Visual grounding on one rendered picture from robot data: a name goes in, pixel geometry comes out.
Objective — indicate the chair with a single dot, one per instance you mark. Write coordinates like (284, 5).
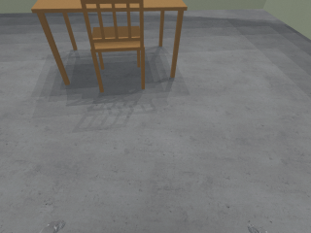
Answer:
(115, 38)

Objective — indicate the table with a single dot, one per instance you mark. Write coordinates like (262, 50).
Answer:
(42, 7)

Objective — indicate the robot left hand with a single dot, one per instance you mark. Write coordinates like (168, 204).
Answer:
(53, 227)

